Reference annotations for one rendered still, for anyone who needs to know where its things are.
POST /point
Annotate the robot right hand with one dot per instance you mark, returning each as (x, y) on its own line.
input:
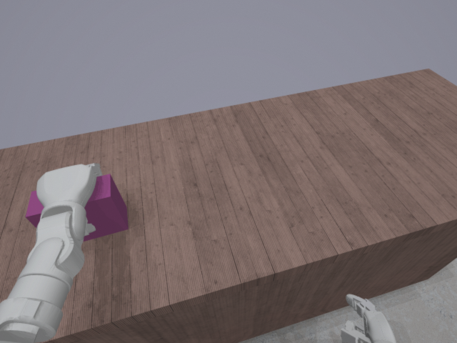
(376, 327)

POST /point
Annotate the sponge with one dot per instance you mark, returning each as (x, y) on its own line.
(105, 209)

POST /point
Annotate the robot left forearm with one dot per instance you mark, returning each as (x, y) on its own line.
(33, 311)

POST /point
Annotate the robot left hand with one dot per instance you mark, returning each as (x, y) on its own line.
(73, 183)

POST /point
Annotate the table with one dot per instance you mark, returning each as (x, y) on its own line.
(249, 218)

